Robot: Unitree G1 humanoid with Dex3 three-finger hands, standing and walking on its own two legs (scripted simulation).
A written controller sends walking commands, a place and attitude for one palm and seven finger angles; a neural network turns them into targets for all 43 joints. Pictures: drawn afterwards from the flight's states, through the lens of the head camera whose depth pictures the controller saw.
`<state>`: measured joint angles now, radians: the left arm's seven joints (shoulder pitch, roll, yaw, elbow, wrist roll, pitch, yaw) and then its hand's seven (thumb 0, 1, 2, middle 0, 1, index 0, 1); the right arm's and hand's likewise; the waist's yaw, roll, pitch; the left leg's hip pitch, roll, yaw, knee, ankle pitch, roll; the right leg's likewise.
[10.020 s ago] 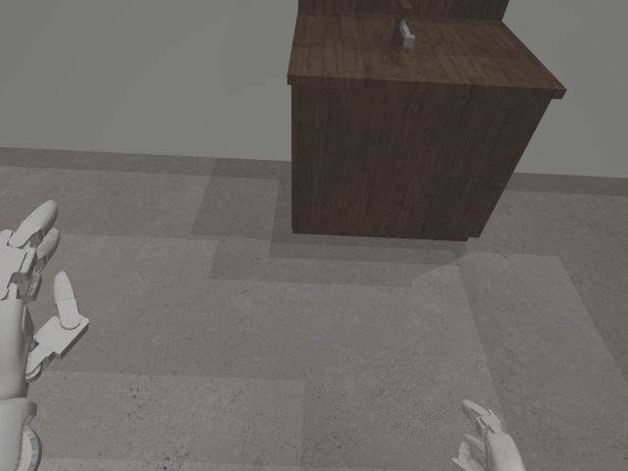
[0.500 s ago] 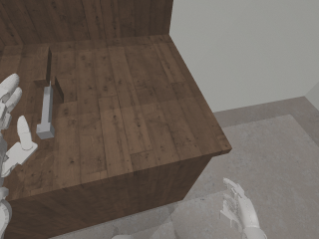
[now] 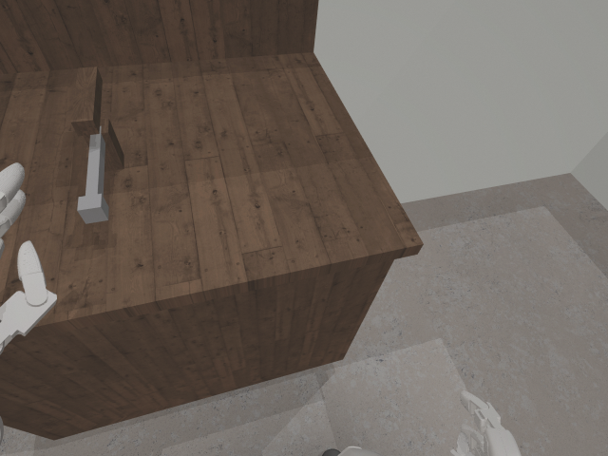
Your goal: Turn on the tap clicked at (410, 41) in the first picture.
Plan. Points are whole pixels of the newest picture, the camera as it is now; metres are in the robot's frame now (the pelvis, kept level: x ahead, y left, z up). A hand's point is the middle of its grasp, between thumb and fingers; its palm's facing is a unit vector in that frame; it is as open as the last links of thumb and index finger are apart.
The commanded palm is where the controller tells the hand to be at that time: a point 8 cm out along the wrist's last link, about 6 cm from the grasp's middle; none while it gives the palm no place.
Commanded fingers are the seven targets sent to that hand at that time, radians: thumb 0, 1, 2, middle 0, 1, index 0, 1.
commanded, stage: come to a stop and stand still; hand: left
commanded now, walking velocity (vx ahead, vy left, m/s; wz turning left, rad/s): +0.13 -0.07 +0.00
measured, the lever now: (93, 208) +0.39 +0.31 +0.07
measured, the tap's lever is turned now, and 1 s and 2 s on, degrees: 0 0 0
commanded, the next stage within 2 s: look again from close up in 1.06 s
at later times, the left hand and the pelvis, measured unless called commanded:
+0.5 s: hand (71, 279) +0.23 +0.23 +0.17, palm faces +0.35 -0.86 -0.38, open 7.4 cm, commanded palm +0.17 +0.27 +0.18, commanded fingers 0.00 0.90 0.90 -0.20 -0.30 -0.20 -0.30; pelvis +0.00 +0.00 +0.00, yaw -2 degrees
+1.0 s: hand (60, 254) +0.26 +0.26 +0.17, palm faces +0.36 -0.86 -0.36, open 7.4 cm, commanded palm +0.20 +0.29 +0.18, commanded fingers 0.00 0.90 0.90 -0.20 -0.30 -0.20 -0.30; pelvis +0.03 +0.01 +0.01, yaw -1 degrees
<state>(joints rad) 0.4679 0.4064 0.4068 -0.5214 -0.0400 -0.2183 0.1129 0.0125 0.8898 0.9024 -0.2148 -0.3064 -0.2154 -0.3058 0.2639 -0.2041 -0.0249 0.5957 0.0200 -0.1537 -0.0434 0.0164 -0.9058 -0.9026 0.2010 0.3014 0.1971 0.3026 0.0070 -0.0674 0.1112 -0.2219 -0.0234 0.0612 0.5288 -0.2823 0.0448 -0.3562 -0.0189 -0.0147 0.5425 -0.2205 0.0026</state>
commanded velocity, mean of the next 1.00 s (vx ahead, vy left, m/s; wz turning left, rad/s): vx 0.01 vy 0.00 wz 0.00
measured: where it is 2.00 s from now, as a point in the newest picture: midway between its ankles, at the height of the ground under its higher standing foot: outside the picture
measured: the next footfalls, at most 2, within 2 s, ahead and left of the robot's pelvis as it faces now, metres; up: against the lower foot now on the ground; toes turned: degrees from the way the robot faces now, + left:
none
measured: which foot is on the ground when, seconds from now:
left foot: down 0.00-1.00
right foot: down 0.00-1.00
